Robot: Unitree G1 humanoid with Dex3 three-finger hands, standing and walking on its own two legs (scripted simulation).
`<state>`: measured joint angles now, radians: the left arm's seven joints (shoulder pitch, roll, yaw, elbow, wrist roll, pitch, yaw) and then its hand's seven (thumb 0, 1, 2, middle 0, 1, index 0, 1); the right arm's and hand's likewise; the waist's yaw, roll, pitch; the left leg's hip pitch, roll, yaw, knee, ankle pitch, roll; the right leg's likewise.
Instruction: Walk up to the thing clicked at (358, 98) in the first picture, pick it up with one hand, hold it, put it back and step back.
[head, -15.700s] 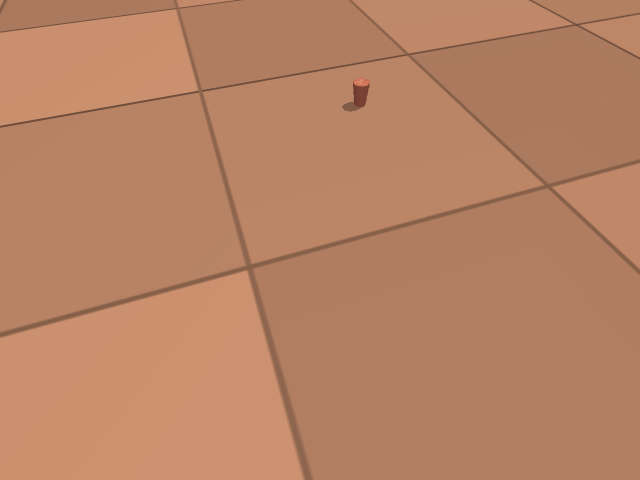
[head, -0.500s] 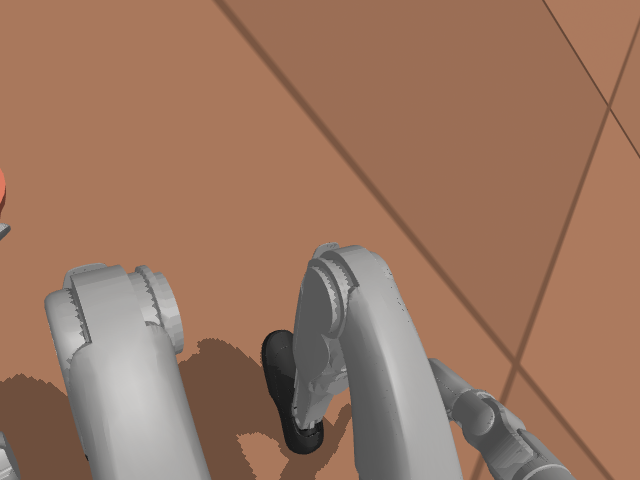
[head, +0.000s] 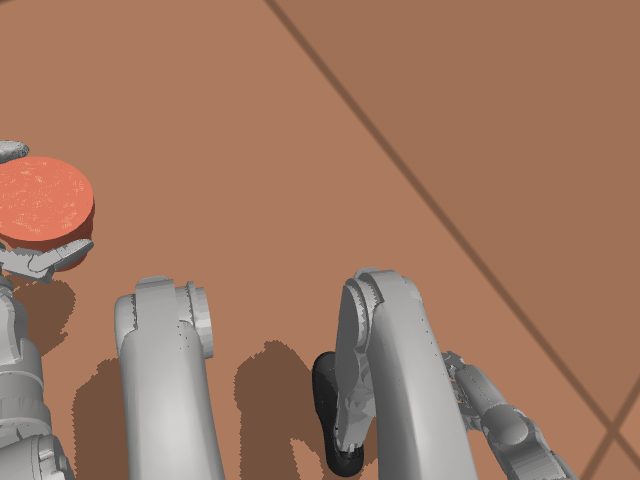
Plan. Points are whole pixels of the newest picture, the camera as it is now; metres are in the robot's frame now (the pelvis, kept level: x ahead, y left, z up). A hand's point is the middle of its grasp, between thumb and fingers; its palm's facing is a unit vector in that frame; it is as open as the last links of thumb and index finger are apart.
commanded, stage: settle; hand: left
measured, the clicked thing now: (50, 225) +0.38 +0.30 -0.11
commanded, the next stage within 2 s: lift in 0.98 s
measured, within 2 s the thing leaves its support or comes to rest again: neither
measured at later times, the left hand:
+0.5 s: hand (19, 181) +0.40 +0.30 -0.02, palm faces +0.37 -0.93 -0.04, open 12.2 cm
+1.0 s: hand (6, 174) +0.39 +0.30 +0.01, palm faces +0.39 -0.92 -0.04, open 12.2 cm
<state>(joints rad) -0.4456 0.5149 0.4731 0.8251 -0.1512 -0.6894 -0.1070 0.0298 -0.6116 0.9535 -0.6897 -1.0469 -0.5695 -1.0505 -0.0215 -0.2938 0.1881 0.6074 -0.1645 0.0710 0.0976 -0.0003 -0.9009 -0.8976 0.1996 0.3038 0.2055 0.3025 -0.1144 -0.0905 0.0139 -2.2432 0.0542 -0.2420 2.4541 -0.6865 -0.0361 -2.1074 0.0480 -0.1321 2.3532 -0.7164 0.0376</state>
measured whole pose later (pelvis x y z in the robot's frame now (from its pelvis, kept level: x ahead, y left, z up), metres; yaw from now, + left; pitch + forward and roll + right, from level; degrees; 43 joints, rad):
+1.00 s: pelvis +0.00 -0.01 +0.04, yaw +5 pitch +31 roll -5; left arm -0.52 0.39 0.50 0.84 -0.14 -0.61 -0.15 0.03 -0.61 0.96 -0.69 -1.05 -0.57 -1.05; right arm 0.05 -0.27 0.05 0.69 -0.10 0.04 0.05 0.00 -0.91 -0.90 0.20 0.30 0.20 0.30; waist -0.09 -0.02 -0.10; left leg -2.16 0.06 -0.14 2.28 -0.66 -0.04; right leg -2.08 0.02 -0.06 2.25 -0.72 0.02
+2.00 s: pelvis +0.03 +0.00 +0.22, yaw +8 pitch +30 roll -4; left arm -0.17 0.24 0.27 0.29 -0.19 -0.34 -0.04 0.03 -0.61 0.95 -0.68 -1.05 -0.57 -1.06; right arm 0.11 -0.24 0.00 0.62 0.01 -0.02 -0.03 0.01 -0.92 -0.90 0.20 0.30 0.20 0.30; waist -0.03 0.03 -0.19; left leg -1.61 0.06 -0.07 1.72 -0.63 -0.02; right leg -1.53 0.00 -0.04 1.69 -0.67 0.02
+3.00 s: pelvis +0.07 +0.00 +0.38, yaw +11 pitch +13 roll -2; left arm -0.13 0.17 0.14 0.45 -0.13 -0.37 0.03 0.02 -0.61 0.94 -0.70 -1.03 -0.59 -1.04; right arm 0.20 -0.22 0.02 0.64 -0.02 -0.03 -0.04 0.01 -0.92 -0.90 0.20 0.30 0.20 0.30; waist -0.03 0.02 -0.08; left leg -0.82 0.05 -0.03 1.05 -0.45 -0.02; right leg -0.75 -0.01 -0.04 1.02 -0.49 0.01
